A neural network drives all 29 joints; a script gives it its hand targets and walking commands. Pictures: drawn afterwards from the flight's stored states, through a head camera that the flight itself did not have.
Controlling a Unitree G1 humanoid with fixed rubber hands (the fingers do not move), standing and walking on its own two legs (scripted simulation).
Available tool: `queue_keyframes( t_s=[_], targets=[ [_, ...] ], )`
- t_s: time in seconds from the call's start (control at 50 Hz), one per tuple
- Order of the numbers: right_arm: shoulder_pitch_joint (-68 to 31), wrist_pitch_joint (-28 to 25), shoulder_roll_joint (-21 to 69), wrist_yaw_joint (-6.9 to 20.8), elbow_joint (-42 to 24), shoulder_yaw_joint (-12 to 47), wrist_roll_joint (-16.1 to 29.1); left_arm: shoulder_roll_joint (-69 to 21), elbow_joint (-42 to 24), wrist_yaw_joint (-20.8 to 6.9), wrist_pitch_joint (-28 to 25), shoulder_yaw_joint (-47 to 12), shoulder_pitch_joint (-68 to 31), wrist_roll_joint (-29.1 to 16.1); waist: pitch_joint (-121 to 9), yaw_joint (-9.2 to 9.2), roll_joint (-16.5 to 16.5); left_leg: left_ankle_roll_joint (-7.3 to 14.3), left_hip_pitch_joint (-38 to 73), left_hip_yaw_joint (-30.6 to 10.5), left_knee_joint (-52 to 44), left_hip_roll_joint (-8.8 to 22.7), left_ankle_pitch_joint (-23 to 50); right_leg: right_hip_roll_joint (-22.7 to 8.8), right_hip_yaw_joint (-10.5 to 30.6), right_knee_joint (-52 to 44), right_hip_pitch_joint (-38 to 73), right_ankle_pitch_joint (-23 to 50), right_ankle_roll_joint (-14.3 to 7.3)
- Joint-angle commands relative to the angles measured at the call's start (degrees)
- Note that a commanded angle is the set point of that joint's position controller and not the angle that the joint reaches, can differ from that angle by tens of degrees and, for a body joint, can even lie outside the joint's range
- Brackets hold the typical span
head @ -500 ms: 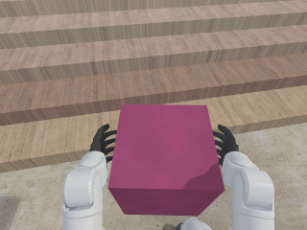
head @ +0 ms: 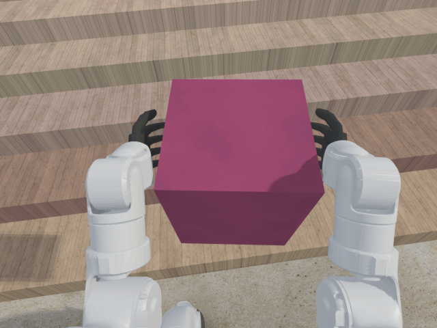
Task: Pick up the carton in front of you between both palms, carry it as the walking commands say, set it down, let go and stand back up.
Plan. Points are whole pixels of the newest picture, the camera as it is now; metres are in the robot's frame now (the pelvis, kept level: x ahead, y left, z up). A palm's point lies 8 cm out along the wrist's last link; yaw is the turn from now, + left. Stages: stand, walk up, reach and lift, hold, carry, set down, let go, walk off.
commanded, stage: carry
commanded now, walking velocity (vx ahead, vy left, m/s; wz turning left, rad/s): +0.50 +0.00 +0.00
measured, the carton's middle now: (234, 171) +0.36 +0.00 +0.08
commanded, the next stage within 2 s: none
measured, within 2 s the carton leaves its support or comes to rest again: neither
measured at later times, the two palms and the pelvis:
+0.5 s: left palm (177, 46) +0.74 +0.15 +0.13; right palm (294, 46) +0.72 -0.15 +0.13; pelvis +0.34 +0.02 -0.01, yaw +2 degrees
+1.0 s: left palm out of the picture +1.09 +0.17 +0.34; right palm out of the picture +1.12 -0.13 +0.32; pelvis +0.73 -0.01 +0.13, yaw +1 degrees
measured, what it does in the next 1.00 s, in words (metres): climbs: left foot, then right foot 0.13 m higher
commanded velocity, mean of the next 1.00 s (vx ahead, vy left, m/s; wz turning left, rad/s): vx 0.50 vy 0.00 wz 0.00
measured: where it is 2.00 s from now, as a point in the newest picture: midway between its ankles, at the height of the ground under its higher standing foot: (240, 95)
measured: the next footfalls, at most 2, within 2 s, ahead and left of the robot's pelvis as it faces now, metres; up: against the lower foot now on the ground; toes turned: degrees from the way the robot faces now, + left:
left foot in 0.10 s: +0.24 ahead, +0.10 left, +0.00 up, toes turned +8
right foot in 0.58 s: +0.64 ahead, -0.08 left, +0.13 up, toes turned -3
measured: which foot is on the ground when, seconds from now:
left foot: up 0.00-0.08, down 0.10-0.60, up 0.62-1.00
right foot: down 0.00-0.10, up 0.12-0.56, down 0.58-1.00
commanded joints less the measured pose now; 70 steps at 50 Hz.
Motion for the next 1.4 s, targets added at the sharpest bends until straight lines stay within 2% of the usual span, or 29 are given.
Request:
queue_keyframes(
  t_s=[0.0, 0.06, 0.08, 0.1, 0.12, 0.2, 0.44, 0.5, 0.52, 0.54, 0.56, 0.58, 0.6, 0.62, 0.64, 0.7, 0.76, 0.84, 0.94, 0.96, 1.0, 1.04, 1.06, 1.08, 1.1, 1.16, 1.2, 1.3, 1.38],
  targets=[
    [-40.99, -0.39, 49.63, 12.27, 3.48, 38.00, 25.34, -47.30, 2.56, -13.30, 0.33, -37.19, -40.25, -24.90, -12.52, 0.69, -10.33, 1.42, 5.05, 3.50, -6.38, -2.81, 3.38, -11.27, 4.76, -1.26, 8.91, 29.19, -5.69],
    [-45.52, -0.84, 50.54, 12.66, 9.15, 34.51, 26.41, -49.59, 6.88, -12.56, 0.36, -35.43, -47.02, -24.94, -21.60, -5.50, -3.92, 1.51, 31.06, 8.55, -10.55, -8.22, 0.59, -6.36, -1.80, 23.81, 1.42, 34.35, -2.06],
    [-46.13, -0.96, 51.00, 12.87, 11.33, 33.06, 26.88, -49.82, 8.59, -12.22, 0.32, -34.41, -49.01, -24.55, -24.63, -6.96, 3.35, 1.70, 41.44, -6.18, -11.68, 2.00, -5.64, -4.81, 0.87, 36.96, -8.93, 17.83, -0.69],
    [-48.71, -1.30, 50.17, 12.93, 12.92, 31.46, 26.59, -51.46, 11.02, -11.86, 0.50, -33.12, -49.82, -24.43, -27.72, -5.14, 16.97, 9.23, 52.06, -35.24, -18.20, 17.05, -6.06, 3.36, 5.03, 50.62, -26.58, -8.71, 1.34],
    [-50.00, -1.59, 52.29, 13.02, 13.59, 31.21, 27.49, -51.35, 11.29, -11.42, 0.15, -32.34, -51.63, -24.42, -29.40, -5.64, 17.52, 13.46, 53.75, -39.71, -20.42, 17.13, -9.59, 3.04, 11.39, 58.86, -33.71, -10.60, -0.16],
    [-61.00, -2.88, 61.02, 13.20, 6.33, 31.52, 31.53, -57.52, 8.11, -9.74, -1.22, -30.84, -58.10, -24.66, -28.05, -5.12, 3.36, 11.04, 49.06, -22.50, -14.74, 12.61, 13.59, -1.86, 12.36, 60.93, -39.67, -3.72, -1.91],
    [-52.12, -3.86, 55.19, 12.25, -3.21, 36.66, 26.99, -51.11, 0.67, -8.19, -2.79, -33.62, -48.90, -16.46, -22.96, -11.21, 4.03, 13.70, 72.13, -19.74, -13.04, 12.76, 31.15, -3.95, 7.76, 80.44, -82.03, -18.52, -3.66],
    [-52.81, -3.40, 55.26, 13.28, -2.25, 38.93, 29.15, -47.96, 2.31, -8.67, -2.25, -33.34, -47.32, -15.74, -16.16, -5.91, 2.64, 7.95, 49.52, -7.58, -22.50, 6.29, 37.77, -4.21, 3.32, 52.13, -56.72, -11.10, -4.64],
    [-53.17, -3.07, 55.58, 13.63, -1.75, 39.18, 29.42, -47.82, 3.45, -8.65, -2.04, -33.32, -46.69, -15.66, -19.55, -2.99, 5.52, 6.99, 39.11, -1.43, -19.02, 3.39, 65.54, 2.74, -5.21, 41.00, -34.73, -4.07, -5.94],
    [-52.25, -3.10, 56.05, 13.85, -1.91, 38.91, 29.56, -48.06, 3.41, -8.77, -1.91, -33.72, -44.70, -16.45, -29.10, 5.07, 14.03, 6.79, 31.70, -1.05, -8.31, 4.83, 82.50, 7.71, -6.57, 41.50, -11.03, 5.50, -6.13],
    [-53.06, -3.14, 55.72, 13.99, -2.44, 39.35, 29.13, -49.30, 1.55, -9.17, -2.29, -35.01, -46.29, -17.28, -35.81, 13.91, 10.13, 3.71, 28.28, 1.40, 9.71, 3.44, 76.55, 9.25, -3.81, 28.90, 4.15, 12.28, -5.33],
    [-55.22, -3.19, 55.73, 14.07, -2.88, 39.06, 28.38, -50.77, 0.59, -9.90, -2.89, -36.56, -47.28, -18.98, -40.41, 13.43, -6.20, 0.22, 13.45, -2.00, 35.55, -7.47, 22.99, -1.20, 24.41, 11.60, 16.61, 21.90, -12.35],
    [-52.28, -2.75, 55.48, 13.90, -1.29, 37.32, 26.64, -53.62, 2.53, -10.58, -3.07, -38.08, -46.16, -21.73, -51.46, 7.44, -23.46, -1.56, 8.42, -12.72, 60.98, -15.96, -12.22, -17.73, 53.68, 9.97, 25.70, 54.19, -20.65],
    [-49.63, -3.03, 53.62, 13.40, 1.17, 36.17, 25.11, -55.79, 1.97, -11.30, -3.19, -39.52, -45.20, -25.06, -53.46, 5.77, -14.79, 0.84, 8.13, -21.43, 66.50, -15.40, -11.59, -14.60, 49.98, 15.04, 27.00, 55.04, -19.72],
    [-47.61, -3.84, 54.38, 12.94, 0.05, 34.71, 23.56, -58.05, -1.37, -12.06, -3.80, -40.86, -49.40, -27.47, -48.73, 5.29, -9.12, 1.16, 2.32, -18.53, 67.26, -12.62, -10.08, -14.23, 45.57, 15.93, 24.34, 42.31, -17.15],
    [-49.44, -4.61, 52.48, 11.33, -1.14, 32.13, 19.11, -63.41, -4.71, -13.17, -4.58, -43.34, -57.45, -32.15, -33.60, 4.74, -4.76, 2.32, -11.71, -13.11, 66.63, -7.37, -11.38, -11.86, 40.58, 9.74, 17.43, 22.95, -13.14],
    [-45.35, -5.38, 50.91, 10.46, 2.16, 31.58, 16.26, -63.43, -3.93, -13.70, -4.77, -43.93, -58.42, -33.24, -30.14, 4.09, 1.73, 2.94, -18.29, -8.37, 56.64, -4.72, -15.13, -12.42, 32.98, 8.18, 20.24, 30.00, -12.20],
    [-44.10, -5.12, 49.14, 9.90, 6.76, 31.26, 14.44, -60.31, 1.30, -14.86, -3.49, -40.47, -57.22, -32.35, -27.94, 6.24, -6.43, 5.00, -34.31, -1.24, 65.10, -4.96, -20.69, -14.08, 28.69, 8.13, 29.35, 46.42, -14.46],
    [-49.30, -2.02, 45.22, 8.35, 12.82, 28.78, 13.90, -54.42, 11.86, -16.23, -0.49, -32.58, -55.83, -29.99, -15.72, 2.76, -5.63, 4.77, -25.34, 3.55, 45.07, -2.20, -20.97, -9.52, 17.04, -7.27, 10.37, 30.56, -11.75],
    [-50.82, -1.24, 45.74, 8.20, 14.18, 28.57, 14.85, -53.33, 13.59, -16.19, 0.26, -30.81, -57.11, -29.46, -13.83, 2.46, -6.51, 5.08, -15.17, 6.86, 35.77, -3.69, -17.79, -8.18, 13.03, -9.73, 2.73, 39.14, -11.58],
    [-53.74, 0.32, 47.85, 8.19, 15.61, 29.15, 18.19, -52.35, 17.08, -15.65, 1.92, -27.74, -57.26, -28.00, -19.86, -2.47, -14.85, 7.29, 6.95, 11.87, 27.05, -9.79, -6.11, -7.33, 5.17, -0.93, -2.73, 87.68, -10.10],
    [-57.80, 1.44, 51.30, 8.85, 14.72, 29.84, 22.22, -51.56, 17.96, -14.78, 2.98, -26.04, -57.56, -25.64, -28.58, -11.44, -16.56, 6.29, 25.10, 8.81, 10.93, -12.08, -4.35, -9.44, 3.40, 21.37, 0.42, 99.35, -6.45],
    [-60.01, 1.39, 52.72, 9.45, 14.68, 30.15, 23.87, -51.74, 17.23, -14.25, 3.35, -24.73, -60.21, -24.52, -34.27, -14.46, -5.41, 11.15, 38.70, -2.41, 0.53, -7.66, 3.29, -3.51, 6.54, 45.92, -6.66, 77.73, -2.13],
    [-58.38, 1.11, 55.42, 10.39, 17.00, 30.57, 26.65, -51.99, 19.70, -13.85, 3.45, -23.47, -55.47, -22.06, -35.52, -8.77, 13.62, 21.59, 48.14, -40.40, -12.12, 12.01, 29.58, 9.73, 10.91, 73.17, -28.47, 4.26, 2.24],
    [-58.42, 0.71, 59.29, 11.35, 17.62, 30.51, 29.23, -50.15, 21.07, -13.35, 3.27, -20.52, -53.80, -19.68, -39.42, -7.83, 8.33, 24.20, 44.88, -47.38, -12.05, 12.80, 34.22, 9.05, 21.23, 88.87, -28.77, 2.72, 0.54],
    [-72.65, -0.64, 66.08, 13.53, 10.05, 32.67, 36.12, -48.30, 16.85, -11.86, 2.40, -16.88, -58.31, -15.95, -25.47, -5.81, -3.40, 15.27, 35.45, -33.74, -11.19, 10.09, 7.97, 2.59, 19.32, 87.66, -42.41, 3.76, -4.41],
    [-77.05, -0.87, 67.79, 14.04, 8.20, 32.86, 38.85, -46.91, 15.27, -10.46, 2.29, -16.22, -59.80, -15.03, -21.75, -3.85, -3.12, 12.44, 31.19, -26.11, -13.91, 8.63, 0.60, 1.09, 16.92, 81.61, -42.94, 3.62, -5.25],
    [-68.20, 0.81, 65.29, 13.77, 14.64, 27.31, 33.82, -47.26, 19.57, -9.37, 3.24, -17.96, -53.81, -13.63, -24.95, -4.94, 3.13, 11.27, 37.65, -9.85, -10.92, 6.80, 35.84, -0.06, 7.99, 54.30, -39.46, 5.47, -4.37],
    [-64.78, 1.68, 63.66, 14.16, 19.33, 23.90, 28.90, -53.42, 21.68, -9.87, 3.31, -22.18, -58.22, -17.22, -25.56, -9.10, 7.44, 8.04, 62.75, -7.51, -5.65, 3.84, 58.00, 4.20, 2.87, 37.28, -51.29, 1.57, -2.97]
  ],
)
